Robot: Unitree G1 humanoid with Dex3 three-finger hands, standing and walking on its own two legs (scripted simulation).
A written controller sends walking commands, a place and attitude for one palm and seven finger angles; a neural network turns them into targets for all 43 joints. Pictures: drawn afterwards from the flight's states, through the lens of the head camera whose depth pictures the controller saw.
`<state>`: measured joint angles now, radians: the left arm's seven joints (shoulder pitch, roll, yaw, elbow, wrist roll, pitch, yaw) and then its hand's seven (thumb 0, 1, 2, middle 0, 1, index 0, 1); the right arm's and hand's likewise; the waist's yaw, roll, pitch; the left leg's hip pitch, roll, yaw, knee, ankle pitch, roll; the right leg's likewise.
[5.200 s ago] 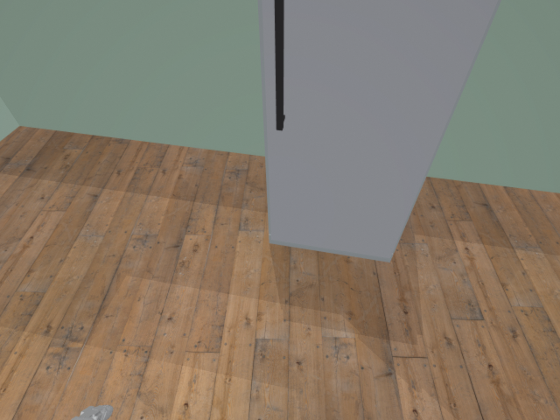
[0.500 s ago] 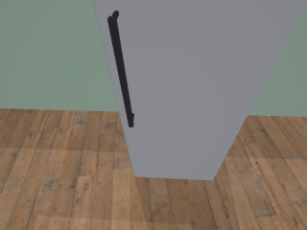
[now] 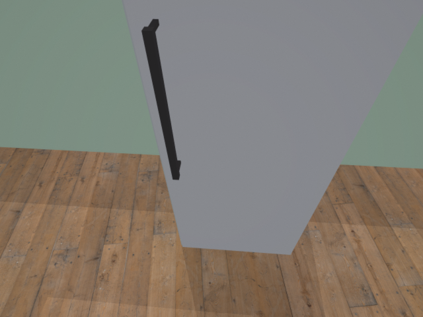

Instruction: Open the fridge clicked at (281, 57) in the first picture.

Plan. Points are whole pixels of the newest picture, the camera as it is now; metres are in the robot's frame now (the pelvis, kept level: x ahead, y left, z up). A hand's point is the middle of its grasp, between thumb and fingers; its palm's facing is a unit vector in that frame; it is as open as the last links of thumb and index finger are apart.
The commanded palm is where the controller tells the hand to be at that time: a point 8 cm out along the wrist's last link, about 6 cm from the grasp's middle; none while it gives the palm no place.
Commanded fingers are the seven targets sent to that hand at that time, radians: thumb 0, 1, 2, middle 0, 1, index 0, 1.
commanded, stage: look again from close up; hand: left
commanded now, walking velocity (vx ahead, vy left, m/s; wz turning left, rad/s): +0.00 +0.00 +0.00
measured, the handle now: (167, 116) +0.50 +0.13 +0.11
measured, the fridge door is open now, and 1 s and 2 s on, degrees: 0 0 0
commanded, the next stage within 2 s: raise the hand to about handle height in 0.90 s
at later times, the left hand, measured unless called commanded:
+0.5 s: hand out of the picture +0.00 +0.16 -0.17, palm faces +0.02 -0.98 -0.22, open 7.3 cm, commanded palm none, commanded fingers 0.00 0.90 0.90 -0.20 -0.30 -0.20 -0.30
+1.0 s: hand out of the picture +0.01 +0.17 -0.17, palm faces +0.01 -0.98 -0.21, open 7.3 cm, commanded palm +0.09 +0.22 -0.07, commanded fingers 0.00 0.88 0.89 -0.20 -0.31 -0.20 -0.31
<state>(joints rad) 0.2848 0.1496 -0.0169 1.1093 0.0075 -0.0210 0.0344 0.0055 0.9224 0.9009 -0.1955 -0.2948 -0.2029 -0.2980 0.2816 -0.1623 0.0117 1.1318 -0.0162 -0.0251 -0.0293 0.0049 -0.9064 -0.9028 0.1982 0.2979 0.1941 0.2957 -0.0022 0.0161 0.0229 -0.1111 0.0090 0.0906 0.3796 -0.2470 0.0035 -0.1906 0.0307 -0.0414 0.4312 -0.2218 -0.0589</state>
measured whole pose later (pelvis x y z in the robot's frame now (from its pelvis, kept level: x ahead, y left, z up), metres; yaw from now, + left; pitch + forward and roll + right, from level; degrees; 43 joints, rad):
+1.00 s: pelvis +0.00 -0.01 +0.00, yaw +0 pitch -1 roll +1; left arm 0.28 0.16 -0.01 1.10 0.01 -0.02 0.03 0.00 0.91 0.90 -0.20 -0.29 -0.20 -0.30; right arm 0.29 -0.16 0.01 1.14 -0.02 -0.03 -0.03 0.00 -0.91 -0.90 0.20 0.30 0.19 0.30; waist 0.00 0.00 0.03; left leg -0.11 0.03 0.09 0.38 -0.25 -0.01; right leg -0.18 0.05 -0.04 0.40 -0.21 -0.07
